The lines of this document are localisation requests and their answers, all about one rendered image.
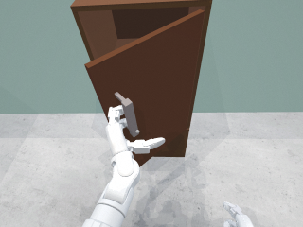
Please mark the robot left forearm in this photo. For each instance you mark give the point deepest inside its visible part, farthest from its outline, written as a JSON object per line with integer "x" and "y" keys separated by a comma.
{"x": 114, "y": 202}

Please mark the left robot hand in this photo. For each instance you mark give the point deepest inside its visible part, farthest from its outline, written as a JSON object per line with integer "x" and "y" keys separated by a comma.
{"x": 117, "y": 141}

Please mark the handle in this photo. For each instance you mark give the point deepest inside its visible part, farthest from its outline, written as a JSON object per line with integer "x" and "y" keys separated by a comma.
{"x": 128, "y": 109}

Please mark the cupboard door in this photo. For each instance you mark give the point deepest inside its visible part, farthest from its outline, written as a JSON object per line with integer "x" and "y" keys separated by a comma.
{"x": 156, "y": 73}

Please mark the right robot hand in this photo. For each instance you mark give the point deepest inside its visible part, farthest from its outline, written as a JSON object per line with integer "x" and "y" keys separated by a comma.
{"x": 241, "y": 219}

